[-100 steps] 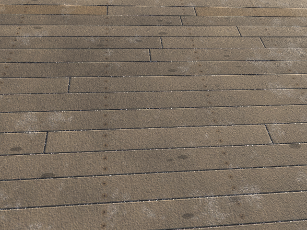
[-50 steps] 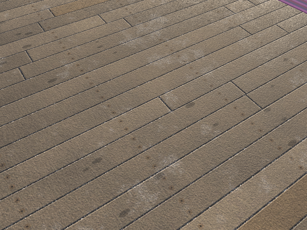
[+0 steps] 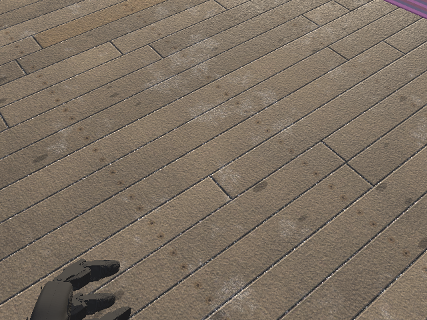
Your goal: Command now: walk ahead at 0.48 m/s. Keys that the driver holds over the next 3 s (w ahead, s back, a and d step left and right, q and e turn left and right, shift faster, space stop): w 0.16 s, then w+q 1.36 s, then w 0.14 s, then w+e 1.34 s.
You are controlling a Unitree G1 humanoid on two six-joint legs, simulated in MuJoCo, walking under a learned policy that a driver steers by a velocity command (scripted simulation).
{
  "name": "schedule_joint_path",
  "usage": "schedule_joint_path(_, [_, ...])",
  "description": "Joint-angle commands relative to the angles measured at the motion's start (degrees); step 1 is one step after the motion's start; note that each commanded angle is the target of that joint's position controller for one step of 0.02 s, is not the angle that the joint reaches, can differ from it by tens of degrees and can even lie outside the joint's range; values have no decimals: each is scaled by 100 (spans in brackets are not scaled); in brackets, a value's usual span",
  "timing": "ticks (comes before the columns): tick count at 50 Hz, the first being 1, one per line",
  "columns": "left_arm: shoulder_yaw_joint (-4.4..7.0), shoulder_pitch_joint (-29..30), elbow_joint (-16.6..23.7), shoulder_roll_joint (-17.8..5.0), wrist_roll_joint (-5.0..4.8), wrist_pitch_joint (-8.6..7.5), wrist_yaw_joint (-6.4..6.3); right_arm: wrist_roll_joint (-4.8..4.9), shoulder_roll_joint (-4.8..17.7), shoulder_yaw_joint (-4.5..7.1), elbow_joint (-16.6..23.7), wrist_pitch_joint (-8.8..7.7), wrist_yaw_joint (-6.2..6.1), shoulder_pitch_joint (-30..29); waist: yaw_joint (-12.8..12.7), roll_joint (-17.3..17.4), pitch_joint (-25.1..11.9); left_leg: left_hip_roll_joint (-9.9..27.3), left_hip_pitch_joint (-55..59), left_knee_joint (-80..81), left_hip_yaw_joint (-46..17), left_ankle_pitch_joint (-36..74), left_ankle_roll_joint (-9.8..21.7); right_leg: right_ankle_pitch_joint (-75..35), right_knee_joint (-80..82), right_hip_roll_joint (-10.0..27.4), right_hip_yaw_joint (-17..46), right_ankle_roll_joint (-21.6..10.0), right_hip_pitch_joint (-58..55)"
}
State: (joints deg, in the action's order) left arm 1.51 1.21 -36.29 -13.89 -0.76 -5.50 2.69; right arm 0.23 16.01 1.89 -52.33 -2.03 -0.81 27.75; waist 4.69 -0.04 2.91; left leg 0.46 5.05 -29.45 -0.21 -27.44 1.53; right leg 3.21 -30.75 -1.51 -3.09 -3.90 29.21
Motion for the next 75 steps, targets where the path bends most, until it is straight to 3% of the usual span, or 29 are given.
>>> schedule_joint_path(1, [473, -2703, -380, -1269, 57, 41, -117, 42, 364, -19, 456, -279, 69, 445, -1169, -1131, -2859, -391, -4122, -4673, -878, -413, 36, 1847, 1190, 2417, 4843, -1654, -5648])
schedule_joint_path(2, [377, -2173, -375, -1021, 3, 49, -137, 239, 864, 143, 717, -360, 108, -307, -1097, -884, -1610, -14, -4659, -4910, -817, -130, 91, 2146, 1444, 2167, 3990, -1310, -4694])
schedule_joint_path(4, [293, -1436, -350, -779, 43, 34, -116, 178, 785, 140, 887, -414, 82, -961, -706, -118, -487, 500, -4408, -4283, -480, 790, 95, 1119, 1828, 1705, 2595, -1051, -2854])
schedule_joint_path(6, [263, -1166, -378, -629, 123, -50, -86, 97, 609, 148, 772, -292, 68, -646, -336, -395, -397, 768, -3735, -3900, -525, 1186, 14, 536, 2170, 1364, 1939, -999, -2002])
schedule_joint_path(9, [295, -1214, -589, -759, 76, -165, -84, 54, 441, 114, 814, -141, 33, -735, -218, -382, -162, 874, -3823, -3403, -418, 1464, -187, 83, 2485, 1307, 1332, -1106, -1507])
schedule_joint_path(15, [337, -1618, -894, -1058, 100, -150, -204, 68, 314, 45, 1160, -221, 134, -1941, -689, -195, 96, 685, -3998, -1276, -230, 3359, -204, -346, 2609, 1141, 275, -785, -1844])
schedule_joint_path(20, [375, -2031, -1180, -1193, 13, 13, -232, 106, 334, 29, 1581, -230, 303, -2655, -949, -120, 244, 541, -4478, -508, -196, 3136, 25, -491, 2321, 1574, 47, -643, -3113])
schedule_joint_path(24, [444, -1862, -1146, -1414, -6, 223, -313, 70, 601, 163, 1763, -195, 415, -2290, -575, -360, -204, 69, -3733, -396, 339, 1920, 382, -3115, 1015, 1661, -250, -355, -3684])
schedule_joint_path(26, [371, -1828, -987, -1280, 70, 299, -414, 106, 1213, 510, 1387, -145, 323, -557, 265, -31, -1233, -96, -1091, -173, 37, 2214, 790, -3253, -1520, 1244, -614, 20, -2480])
schedule_joint_path(27, [119, -2409, -682, -584, 217, 149, -340, 101, 1965, 688, 1378, -129, 257, -177, -48, 1376, -1956, 1418, 1270, 23, -2894, 1613, 1845, 391, -3822, 286, -567, 441, 161])
schedule_joint_path(28, [98, -2180, -702, -732, 170, -85, -246, 111, 1567, 562, 1492, -159, 267, -49, 103, 1203, -2675, 1945, 1982, 1048, -4897, 1092, 2256, 2989, -4697, -232, 652, 460, 1184])
schedule_joint_path(29, [217, -1614, -551, -1142, -83, -216, -166, 36, 1222, 449, 1475, -186, 263, -209, 218, 839, -1969, 1755, 1571, 1161, -4049, 1121, 1871, 2601, -4870, 147, 958, 316, 1716])
schedule_joint_path(30, [181, -1327, -442, -1090, -111, -287, -165, 38, 1088, 420, 1526, -200, 245, -560, 69, 419, -1351, 1517, 747, 1162, -3251, 1561, 1668, 2096, -4502, 405, 858, 241, 1709])
schedule_joint_path(32, [235, -1269, -450, -1088, 85, -243, -237, -8, 822, 325, 1706, -187, 220, -1182, -366, 118, -720, 1107, -718, 1368, -2288, 2725, 1456, 1533, -3593, 756, 805, 318, 1033])
schedule_joint_path(36, [210, -1333, -384, -849, 182, -23, -265, 27, 923, 367, 1758, -212, 122, -1250, -583, 287, -540, 801, -1647, 1681, -1696, 3555, 1543, 993, -2775, 693, 647, 694, 616])
schedule_joint_path(41, [116, -217, -84, -624, 131, -52, -234, 83, 1049, 415, 1579, -140, -17, -854, -188, 462, -294, 433, -1940, 1609, -1391, 2722, 1140, -677, -597, 325, 604, 827, 244])
schedule_joint_path(46, [212, 132, 67, -891, 44, -162, -132, 136, 1016, 432, 1411, -61, -56, -585, -128, 586, -256, 723, -1380, 1107, -2114, 2217, 974, -606, 241, 172, 856, 636, -98])
schedule_joint_path(49, [343, -513, -84, -1078, 39, -236, -145, 105, 927, 426, 1446, 8, -64, -764, -509, 769, -411, 678, -1231, 447, -2382, 2577, 791, -36, 557, 139, 722, 338, -954])
schedule_joint_path(50, [429, -1100, -187, -1244, 103, -265, -182, 78, 697, 340, 1502, 6, -41, -790, -795, 632, -901, 364, -1460, -386, -2147, 2682, 616, 3, 597, 425, 879, 114, -2004])
schedule_joint_path(51, [507, -1948, -252, -1558, 156, -252, -233, -33, 354, 209, 1609, -1, -30, -662, -1053, -136, -1751, -79, -2236, -2020, -1593, 1497, 386, 363, 516, 1442, 1916, -203, -3515])
schedule_joint_path(52, [594, -2238, -449, -1884, 175, -166, -185, 172, 171, 144, 1782, -53, -22, 131, -610, -2164, -2143, -687, -4292, -3674, -1043, -794, 75, 1779, 1148, 2512, 4654, -1066, -4926])
schedule_joint_path(53, [470, -2021, -319, -1282, 45, -144, -161, 221, 798, 253, 1567, -46, -46, 26, -749, -1295, -1605, -199, -4894, -4355, -1191, -490, -18, 2803, 1371, 2486, 4724, -931, -4579])
schedule_joint_path(54, [391, -1820, -273, -981, 36, -108, -191, 173, 1054, 334, 1630, -16, -38, -606, -900, -740, -952, -20, -4997, -4461, -1029, 75, -57, 2525, 1413, 2248, 3739, -695, -3918])
schedule_joint_path(56, [320, -1446, -311, -808, 116, -63, -206, 69, 909, 351, 1749, 3, -22, -1096, -745, -343, -338, 324, -4712, -4104, -860, 743, -118, 1110, 1617, 1803, 2521, -579, -2840])
schedule_joint_path(58, [303, -1400, -395, -746, 140, -97, -232, 144, 685, 333, 1790, 42, 44, -1038, -605, -639, -281, 520, -4364, -3855, -729, 979, -127, 558, 1876, 1570, 1803, -544, -2431])
schedule_joint_path(62, [388, -1483, -609, -971, 93, -139, -241, 110, 426, 262, 1991, 101, 75, -1391, -606, -459, -141, 635, -4725, -3229, -590, 1402, -230, -355, 2145, 1646, 1028, -735, -2431])
schedule_joint_path(69, [427, -1720, -875, -1244, 39, 5, -284, 116, 236, 162, 2257, -14, 304, -2435, -961, -296, 91, 497, -4409, -1228, -17, 2872, -105, -1015, 2132, 1533, -183, -497, -2829])
schedule_joint_path(72, [472, -1867, -987, -1398, -48, 109, -286, 134, 308, 189, 2435, -7, 403, -2709, -944, -340, 182, 367, -4291, -788, 204, 2472, 101, -1669, 1881, 1707, -415, -385, -3281])
schedule_joint_path(75, [558, -1797, -967, -1668, -117, 221, -350, 81, 687, 391, 2377, 58, 410, -2046, -393, -585, -357, -194, -3093, -622, 622, 1662, 495, -4285, 482, 1699, -738, -211, -3498])
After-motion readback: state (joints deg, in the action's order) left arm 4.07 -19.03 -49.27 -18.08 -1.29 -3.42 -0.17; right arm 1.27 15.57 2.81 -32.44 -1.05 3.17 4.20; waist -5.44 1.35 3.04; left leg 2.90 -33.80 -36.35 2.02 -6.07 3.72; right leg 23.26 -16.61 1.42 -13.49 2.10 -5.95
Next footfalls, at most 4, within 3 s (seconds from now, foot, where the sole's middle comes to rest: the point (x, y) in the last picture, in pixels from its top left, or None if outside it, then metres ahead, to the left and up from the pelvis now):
0.52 left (155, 318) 0.46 0.16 -0.75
1.00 right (190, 218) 0.78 0.04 -0.75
1.54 left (81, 203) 0.87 0.42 -0.75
2.10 right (77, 124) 1.25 0.48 -0.75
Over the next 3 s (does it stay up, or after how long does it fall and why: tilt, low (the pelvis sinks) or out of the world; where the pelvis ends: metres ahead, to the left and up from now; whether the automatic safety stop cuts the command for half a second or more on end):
stays up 1.48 0.69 0.02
